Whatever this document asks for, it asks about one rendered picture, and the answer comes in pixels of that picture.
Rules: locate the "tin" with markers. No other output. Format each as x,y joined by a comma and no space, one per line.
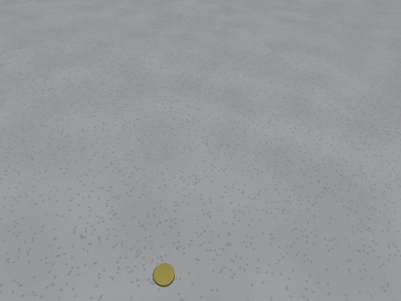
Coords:
164,275

